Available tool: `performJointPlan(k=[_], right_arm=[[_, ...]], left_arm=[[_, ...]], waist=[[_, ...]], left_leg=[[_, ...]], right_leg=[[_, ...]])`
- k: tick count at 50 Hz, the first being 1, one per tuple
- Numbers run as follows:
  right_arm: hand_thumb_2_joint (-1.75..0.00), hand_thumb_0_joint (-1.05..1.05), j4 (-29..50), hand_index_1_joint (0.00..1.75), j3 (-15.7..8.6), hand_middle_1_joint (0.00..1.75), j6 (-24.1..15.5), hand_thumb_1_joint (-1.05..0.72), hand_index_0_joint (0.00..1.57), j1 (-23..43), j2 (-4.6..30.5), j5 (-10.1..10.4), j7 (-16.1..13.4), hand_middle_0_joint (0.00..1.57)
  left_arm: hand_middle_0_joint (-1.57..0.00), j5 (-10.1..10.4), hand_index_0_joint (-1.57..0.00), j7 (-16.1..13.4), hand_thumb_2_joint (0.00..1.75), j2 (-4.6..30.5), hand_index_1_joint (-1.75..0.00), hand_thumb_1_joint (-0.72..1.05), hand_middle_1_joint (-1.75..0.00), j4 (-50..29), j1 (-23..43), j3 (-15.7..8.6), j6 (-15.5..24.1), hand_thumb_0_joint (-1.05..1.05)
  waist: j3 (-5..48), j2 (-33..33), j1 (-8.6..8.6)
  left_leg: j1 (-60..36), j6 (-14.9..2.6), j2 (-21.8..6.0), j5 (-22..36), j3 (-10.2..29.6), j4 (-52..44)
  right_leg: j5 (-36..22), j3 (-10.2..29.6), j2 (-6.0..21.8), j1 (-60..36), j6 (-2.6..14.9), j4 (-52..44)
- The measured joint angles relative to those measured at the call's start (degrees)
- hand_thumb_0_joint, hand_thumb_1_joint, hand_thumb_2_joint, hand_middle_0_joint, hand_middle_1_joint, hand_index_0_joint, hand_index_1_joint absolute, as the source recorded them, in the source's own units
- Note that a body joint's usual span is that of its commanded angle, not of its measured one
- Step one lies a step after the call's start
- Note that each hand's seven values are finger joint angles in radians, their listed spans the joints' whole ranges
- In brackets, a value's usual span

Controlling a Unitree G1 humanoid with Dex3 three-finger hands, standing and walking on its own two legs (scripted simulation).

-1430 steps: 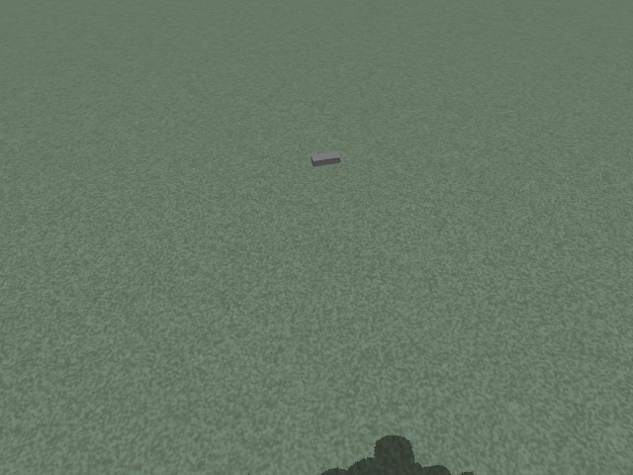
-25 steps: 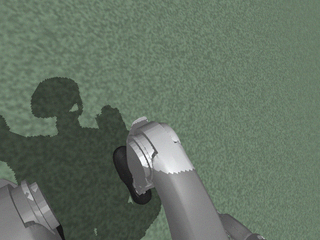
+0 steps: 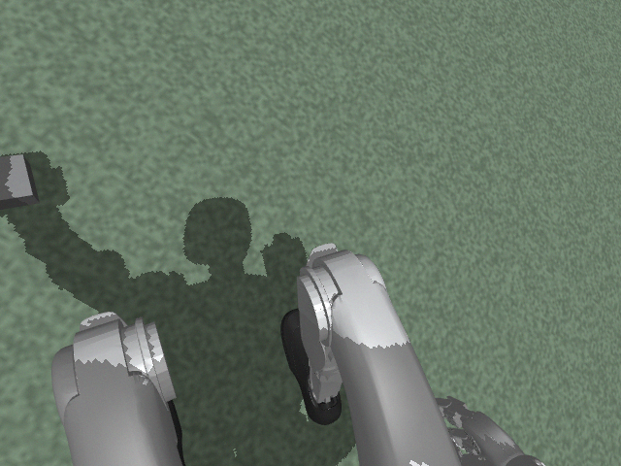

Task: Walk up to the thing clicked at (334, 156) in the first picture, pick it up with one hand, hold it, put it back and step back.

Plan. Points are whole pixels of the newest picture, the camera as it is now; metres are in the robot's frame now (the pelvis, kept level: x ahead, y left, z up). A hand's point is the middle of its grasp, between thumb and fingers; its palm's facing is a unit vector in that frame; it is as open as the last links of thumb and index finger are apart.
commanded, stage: settle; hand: left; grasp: from above
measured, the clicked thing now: out of the picture +0.49 +0.31 -0.22
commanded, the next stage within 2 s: lift in 0.14 s
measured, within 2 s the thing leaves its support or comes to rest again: neither
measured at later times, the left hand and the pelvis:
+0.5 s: hand out of the picture +0.47 +0.30 -0.13, palm faces -0.47 -0.10 -0.88, open 8.2 cm; pelvis +0.00 -0.01 +0.02, yaw +4 degrees
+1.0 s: hand out of the picture +0.39 +0.31 +0.03, palm faces -0.43 -0.12 -0.89, open 8.3 cm; pelvis +0.00 -0.01 +0.13, yaw +8 degrees
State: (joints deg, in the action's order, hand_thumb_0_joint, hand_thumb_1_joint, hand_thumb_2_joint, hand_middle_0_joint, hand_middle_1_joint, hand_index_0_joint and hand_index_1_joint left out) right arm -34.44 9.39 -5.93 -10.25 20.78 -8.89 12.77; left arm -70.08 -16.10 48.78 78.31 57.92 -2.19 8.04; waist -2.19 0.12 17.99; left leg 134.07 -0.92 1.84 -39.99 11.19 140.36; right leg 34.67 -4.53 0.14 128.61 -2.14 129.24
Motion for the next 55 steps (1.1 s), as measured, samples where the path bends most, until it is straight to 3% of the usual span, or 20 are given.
performJointPlan(k=[7,14,19,32,42,55], right_arm=[[-0.90,0.00,0.3,0.30,-0.5,0.30,1.2,-0.91,0.20,0.4,-1.3,0.6,-1.7,0.20],[-0.90,0.00,0.1,0.30,-1.4,0.30,2.2,-0.91,0.20,-0.6,-2.1,1.1,-2.9,0.21],[-0.91,0.00,-0.7,0.30,-2.3,0.30,3.3,-0.91,0.20,-1.6,-2.4,1.7,-3.6,0.21],[-0.91,0.00,-0.5,0.30,-6.2,0.30,8.4,-0.91,0.20,-3.3,-2.6,4.7,-6.3,0.21],[-0.91,0.00,0.3,0.30,-9.4,0.30,10.3,-0.91,0.20,-1.3,-3.1,7.0,-8.7,0.21],[-0.90,0.00,-0.7,0.30,-10.3,0.30,10.4,-0.90,0.21,1.4,-5.8,9.3,-12.1,0.21]], left_arm=[[-0.95,-1.6,-0.98,-0.1,0.04,-1.5,-0.11,0.30,-0.14,0.0,1.2,0.1,2.0,0.01],[-0.95,-2.2,-0.98,-0.8,0.06,-1.7,-0.11,0.30,-0.13,-0.3,1.9,-0.9,1.2,0.01],[-0.95,0.1,-0.97,0.7,0.05,-2.8,-0.12,0.30,-0.15,-2.0,0.9,-1.0,-0.6,0.01],[-0.95,6.0,-0.97,10.3,0.04,-7.6,-0.16,0.30,-0.19,-14.8,-7.5,-0.2,-1.1,0.00],[-0.92,8.6,-0.93,12.2,0.14,-10.8,-0.21,0.28,-0.22,-25.3,-16.5,2.0,-1.2,0.00],[-0.87,12.5,-0.89,13.0,0.23,-15.3,-0.26,0.27,-0.28,-35.7,-27.4,5.7,-5.2,0.00]], waist=[[0.6,0.2,-0.31],[1.4,-0.3,0.03],[2.5,-1.4,-0.47],[6.3,-3.3,-4.22],[10.3,-3.1,-7.77],[13.1,-2.9,-10.79]], left_leg=[[0.0,0.64,0.4,1.1,-0.5,-0.7],[0.2,1.08,0.3,1.6,-1.1,-1.9],[-0.6,1.06,0.0,1.4,-1.9,-3.6],[-6.2,0.81,-0.2,1.5,-3.8,-10.2],[-13.2,0.38,-0.5,2.4,-5.5,-17.6],[-31.1,0.72,-1.5,2.9,-7.0,-32.3]], right_leg=[[-0.7,0.6,0.3,0.4,-0.32,0.2],[-1.0,1.2,0.4,1.3,-0.47,-0.1],[-0.9,1.8,0.5,1.0,-0.79,-1.3],[-0.4,3.1,1.2,-3.8,-1.02,-6.5],[-0.9,4.0,1.8,-10.3,-0.91,-12.9],[-1.6,4.5,1.9,-26.9,-1.36,-26.3]])
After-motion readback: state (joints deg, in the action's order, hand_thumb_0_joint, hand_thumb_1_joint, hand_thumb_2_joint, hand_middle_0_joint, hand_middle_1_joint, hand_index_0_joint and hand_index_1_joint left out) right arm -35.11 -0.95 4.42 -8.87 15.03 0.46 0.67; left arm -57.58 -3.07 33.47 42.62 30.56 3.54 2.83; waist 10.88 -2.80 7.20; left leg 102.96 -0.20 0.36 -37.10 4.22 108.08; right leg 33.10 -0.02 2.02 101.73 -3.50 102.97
